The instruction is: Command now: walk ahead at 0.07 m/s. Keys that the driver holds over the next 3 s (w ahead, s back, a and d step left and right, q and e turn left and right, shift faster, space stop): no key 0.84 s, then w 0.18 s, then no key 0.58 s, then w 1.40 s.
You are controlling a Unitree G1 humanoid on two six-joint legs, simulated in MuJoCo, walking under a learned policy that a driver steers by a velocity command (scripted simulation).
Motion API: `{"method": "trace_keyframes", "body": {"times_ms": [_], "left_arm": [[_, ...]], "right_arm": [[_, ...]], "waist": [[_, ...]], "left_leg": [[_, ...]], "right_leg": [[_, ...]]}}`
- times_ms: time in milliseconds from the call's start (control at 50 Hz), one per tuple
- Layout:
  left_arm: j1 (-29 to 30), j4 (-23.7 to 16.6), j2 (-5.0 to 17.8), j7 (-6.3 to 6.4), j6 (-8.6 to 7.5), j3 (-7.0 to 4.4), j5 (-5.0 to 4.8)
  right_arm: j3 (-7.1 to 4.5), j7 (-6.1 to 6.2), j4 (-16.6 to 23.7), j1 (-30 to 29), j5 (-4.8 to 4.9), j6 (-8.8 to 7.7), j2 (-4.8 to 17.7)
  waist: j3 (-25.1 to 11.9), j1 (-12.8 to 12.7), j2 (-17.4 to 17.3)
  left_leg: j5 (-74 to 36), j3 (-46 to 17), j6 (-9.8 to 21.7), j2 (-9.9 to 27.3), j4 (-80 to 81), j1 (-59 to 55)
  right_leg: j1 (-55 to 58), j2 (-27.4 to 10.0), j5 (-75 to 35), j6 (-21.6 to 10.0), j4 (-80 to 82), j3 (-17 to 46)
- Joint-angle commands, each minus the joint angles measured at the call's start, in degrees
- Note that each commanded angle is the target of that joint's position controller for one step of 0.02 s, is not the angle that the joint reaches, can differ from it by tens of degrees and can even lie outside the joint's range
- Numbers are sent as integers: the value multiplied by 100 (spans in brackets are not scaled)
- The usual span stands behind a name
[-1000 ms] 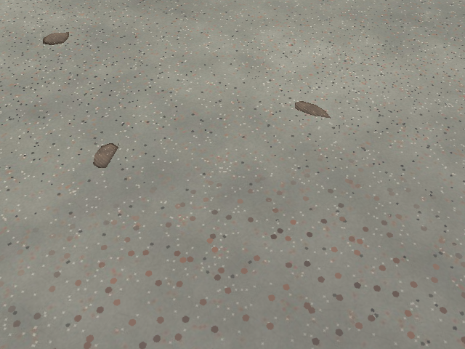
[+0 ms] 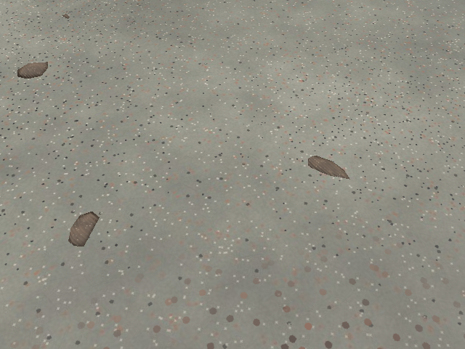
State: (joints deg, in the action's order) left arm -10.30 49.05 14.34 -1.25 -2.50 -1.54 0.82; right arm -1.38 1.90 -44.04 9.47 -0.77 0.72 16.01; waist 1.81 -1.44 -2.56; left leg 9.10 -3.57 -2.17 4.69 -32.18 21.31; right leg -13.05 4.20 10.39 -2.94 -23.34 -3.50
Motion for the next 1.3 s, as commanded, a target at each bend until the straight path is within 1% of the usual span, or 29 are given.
{"method": "trace_keyframes", "body": {"times_ms": [20, 40, 60, 80, 120, 160, 220, 320, 480, 840, 860, 880, 920, 940, 980, 1020, 1040, 1060, 1080, 1100, 1120, 1140, 1160, 1180, 1200, 1220, 1240, 1260, 1300], "left_arm": [[50, -204, 411, 29, -35, -1, 43], [-579, -104, 358, 39, -35, -10, 48], [-352, -64, 435, 90, 11, 3, 60], [-95, -90, 595, 121, 64, -34, 30], [-42, -28, 646, 196, 154, -49, 16], [-66, 46, 656, 205, 175, -53, 2], [-15, 186, 641, 214, 172, -62, -47], [10, 446, 638, 254, 256, -85, -72], [26, 796, 679, 319, 326, -103, -71], [-221, 1276, 512, 363, 256, -27, -50], [-363, 1350, 456, 366, 259, -17, -59], [-412, 1368, 503, 377, 268, -38, -98], [-400, 1277, 604, 401, 244, -80, -135], [-467, 1251, 600, 398, 190, -84, -148], [-776, 1293, 629, 365, 49, -112, -192], [-1145, 1376, 890, 321, -47, -208, -229], [-1004, 1330, 937, 313, -64, -226, -222], [-812, 1232, 854, 309, -63, -204, -191], [-534, 1153, 884, 295, -59, -198, -195], [-309, 1060, 781, 284, -38, -175, -205], [-234, 976, 597, 308, -44, -141, -188], [-391, 917, 292, 350, -76, -60, -67], [-488, 950, 271, 368, -85, -37, -52], [-590, 1008, 319, 341, -54, -77, -157], [-615, 1051, 246, 322, -21, -67, -215], [-482, 1036, 240, 313, 0, -80, -225], [-338, 1004, 227, 325, 26, -91, -221], [-174, 969, 207, 333, 32, -95, -199], [-159, 1003, 48, 327, 65, -48, -201]], "right_arm": [[-230, 63, 294, 306, -74, -52, 849], [-295, 84, 299, -29, -20, -35, 1168], [-222, 23, 292, -116, -9, -43, 725], [-160, -24, 282, -145, -34, -68, 503], [-153, -75, 222, -132, -31, -154, 525], [-158, -74, 106, 6, 7, -218, 536], [-160, -58, -7, 45, 28, -226, 537], [-166, -59, -189, -32, 42, -194, 515], [-177, -53, -542, -113, 47, -153, 476], [-155, 19, -1244, -95, 58, -73, 388], [-146, 24, -1326, 2, 62, -64, 344], [-168, 35, -1362, 36, 94, -48, 390], [-196, 44, -1345, 17, 119, -78, 446], [-192, 32, -1313, -16, 130, -141, 406], [-185, -28, -1280, -44, 169, -312, 286], [-154, -117, -1179, -217, 208, -464, 62], [-139, -140, -1150, -267, 214, -505, 9], [-148, -147, -1183, -187, 183, -526, 41], [-127, -148, -1275, 135, 183, -528, -55], [-167, -134, -1441, 521, 158, -507, 49], [-272, -126, -1564, 816, 132, -487, 425], [-392, -145, -1671, 1149, 181, -451, 881], [-311, -170, -1761, 1636, 95, -449, 701], [-177, -175, -1755, 1525, 36, -502, 350], [-166, -175, -1658, 1254, 43, -538, 393], [-150, -162, -1553, 951, 74, -556, 408], [-103, -126, -1468, 593, 96, -527, 318], [-50, -101, -1474, 515, 56, -482, 185], [-44, -53, -1545, 548, 8, -376, 284]], "waist": [[-382, 206, 182], [-384, -314, -649], [-414, -115, -651], [-250, -6, -467], [-241, 36, -348], [-360, 64, -215], [-499, 105, -25], [-476, 91, 178], [-336, 68, 233], [-26, 94, 222], [-143, 87, 220], [-44, 93, 254], [411, 81, 312], [589, 55, 343], [637, -28, 539], [565, -111, 1126], [691, -41, 1251], [685, 74, 1118], [651, 317, 1206], [491, 477, 1011], [253, 459, 390], [-81, 427, -827], [-455, 621, -1216], [-395, 434, -719], [-360, 306, -409], [-252, 219, -182], [-158, 102, -97], [-83, 89, -167], [-248, 71, -403]], "left_leg": [[-1361, -413, 292, 420, 881, -1592], [-906, -652, 581, 628, 825, -1351], [160, -513, 549, 382, 962, -799], [436, -382, 424, 184, 994, -624], [-129, -251, 310, 62, 865, -706], [-759, -175, 312, 21, 681, -934], [-1395, -115, 362, -16, 514, -1160], [-1637, -62, 430, -67, 491, -1216], [-1382, 28, 437, -159, 601, -1208], [-404, 128, 369, -292, 855, -1097], [275, 192, 379, -363, 872, -1129], [1353, 265, 424, -470, 809, -984], [2899, 202, 557, -485, 748, -388], [3058, 138, 608, -447, 702, -184], [2670, 167, 619, -429, 348, 123], [1801, 601, 522, -602, -545, 524], [1390, 610, 559, -539, -789, 503], [1363, 599, 620, -518, -690, 279], [1333, 645, 680, -552, -76, -231], [770, 575, 680, -560, 505, -923], [-388, 32, 740, -266, 620, -1379], [-1756, -939, 1111, 386, 790, -2141], [-3493, -2043, 1673, 1315, 1089, -2608], [-4271, -1973, 1846, 1534, 988, -2535], [-4368, -1623, 1805, 1461, 917, -2409], [-4269, -1282, 1679, 1321, 948, -2285], [-3843, -951, 1516, 1118, 1078, -2040], [-3961, -596, 1281, 826, 1088, -1806], [-4376, -189, 1188, 518, 934, -1680]], "right_leg": [[-789, -883, 760, -166, 188, 763], [-764, -444, 1082, 66, 126, 401], [-147, -453, 746, 200, 74, 268], [-86, -469, 568, 213, 15, 285], [-51, -539, 247, 162, -60, 353], [20, -610, -110, 144, -71, 415], [136, -640, -565, 180, -159, 414], [295, -653, -782, 238, -186, 405], [369, -673, -668, 270, -103, 397], [115, -634, 32, 297, 124, 331], [148, -577, 629, 273, 146, 268], [22, -517, 1457, 189, 96, 239], [-399, -605, 2891, -42, 121, 446], [-521, -711, 3152, -149, 173, 630], [-308, -1061, 3252, -397, 354, 1174], [165, -1792, 3572, -806, 980, 2251], [63, -2096, 3124, -954, 1144, 2638], [-71, -2042, 2308, -906, 1043, 2489], [-269, -1877, 1289, -745, 677, 2112], [-434, -1519, 385, -460, 206, 1589], [-587, -965, -274, -74, -640, 820], [-1223, -258, 372, 389, -1782, 11], [-1650, -254, 2156, 606, -2920, 240], [-1770, -407, 2722, 621, -3795, 618], [-1859, -524, 2626, 577, -4144, 731], [-1960, -678, 2314, 517, -3983, 725], [-1802, -846, 2007, 507, -3346, 692], [-1459, -837, 1756, 508, -2717, 583], [-732, -633, 1316, 551, -1661, 314]]}}
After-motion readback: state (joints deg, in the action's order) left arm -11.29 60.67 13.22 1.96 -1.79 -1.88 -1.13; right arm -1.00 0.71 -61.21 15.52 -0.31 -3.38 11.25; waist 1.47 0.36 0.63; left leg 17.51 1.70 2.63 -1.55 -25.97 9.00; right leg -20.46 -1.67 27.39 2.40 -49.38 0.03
